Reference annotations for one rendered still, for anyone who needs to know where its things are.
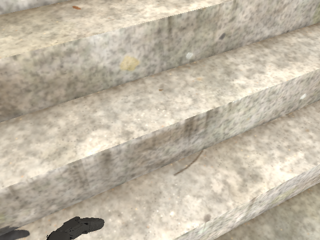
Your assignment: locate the robot left hand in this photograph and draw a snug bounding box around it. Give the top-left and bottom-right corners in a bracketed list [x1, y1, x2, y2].
[46, 216, 105, 240]

